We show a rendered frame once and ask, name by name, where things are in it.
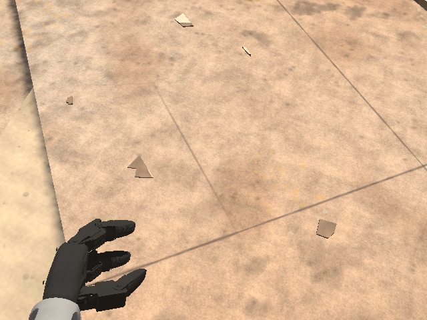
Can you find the robot left hand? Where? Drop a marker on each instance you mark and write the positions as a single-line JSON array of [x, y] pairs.
[[74, 265]]

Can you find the left robot forearm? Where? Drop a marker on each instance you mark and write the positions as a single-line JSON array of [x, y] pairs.
[[55, 309]]

